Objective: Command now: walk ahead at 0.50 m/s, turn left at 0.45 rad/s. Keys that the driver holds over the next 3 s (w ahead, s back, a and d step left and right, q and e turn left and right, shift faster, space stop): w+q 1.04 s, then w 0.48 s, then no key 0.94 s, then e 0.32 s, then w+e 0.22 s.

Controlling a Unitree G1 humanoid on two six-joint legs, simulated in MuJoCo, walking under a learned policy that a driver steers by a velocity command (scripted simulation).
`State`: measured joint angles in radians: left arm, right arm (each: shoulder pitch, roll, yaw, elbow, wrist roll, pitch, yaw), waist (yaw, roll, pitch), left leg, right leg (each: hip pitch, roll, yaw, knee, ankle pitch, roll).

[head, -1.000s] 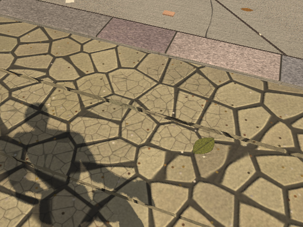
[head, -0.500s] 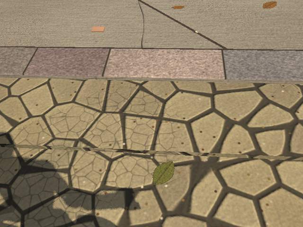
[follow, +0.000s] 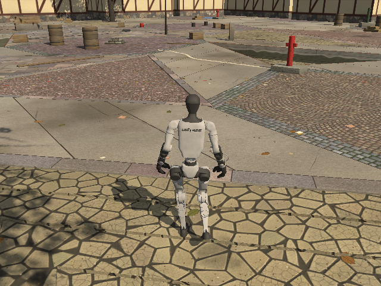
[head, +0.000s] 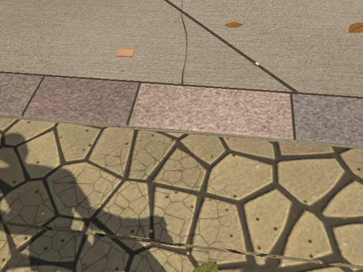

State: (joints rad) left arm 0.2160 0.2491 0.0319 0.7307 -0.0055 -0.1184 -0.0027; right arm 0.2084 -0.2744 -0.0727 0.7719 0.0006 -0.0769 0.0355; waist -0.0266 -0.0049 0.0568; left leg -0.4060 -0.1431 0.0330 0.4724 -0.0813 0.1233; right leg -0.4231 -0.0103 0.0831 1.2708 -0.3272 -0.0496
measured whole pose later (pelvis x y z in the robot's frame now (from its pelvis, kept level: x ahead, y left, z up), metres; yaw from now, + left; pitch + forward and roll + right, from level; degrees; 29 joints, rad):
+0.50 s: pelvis +0.26 -0.07 +0.02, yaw +18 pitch +1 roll +0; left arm 0.32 0.25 0.05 0.72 0.02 -0.10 0.01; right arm 0.26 -0.31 -0.08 0.66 0.02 -0.03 0.01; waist 0.03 0.06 -0.02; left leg -0.63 0.03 -0.07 1.25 -0.26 -0.01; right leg -0.23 0.00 -0.05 0.43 -0.23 -0.02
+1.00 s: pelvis +0.48 +0.07 +0.02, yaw +37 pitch +1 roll +1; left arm 0.22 0.29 0.04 0.73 -0.02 -0.10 0.00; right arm 0.23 -0.27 -0.07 0.65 0.01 -0.03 0.04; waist 0.00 -0.03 0.06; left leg -0.33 -0.11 0.02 0.46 -0.37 0.10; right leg -0.50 -0.11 0.04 1.25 -0.36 0.00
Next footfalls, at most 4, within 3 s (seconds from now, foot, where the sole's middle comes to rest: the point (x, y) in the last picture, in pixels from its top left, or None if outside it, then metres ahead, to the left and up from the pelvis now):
0.30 right None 0.33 -0.17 -0.76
0.80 left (139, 253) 0.52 0.19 -0.74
1.30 right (154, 180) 0.81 0.15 -0.73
1.76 left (71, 181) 0.83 0.49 -0.73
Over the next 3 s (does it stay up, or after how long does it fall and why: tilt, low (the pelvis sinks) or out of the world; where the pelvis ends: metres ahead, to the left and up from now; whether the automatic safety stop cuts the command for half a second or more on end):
stays up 0.89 0.31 0.05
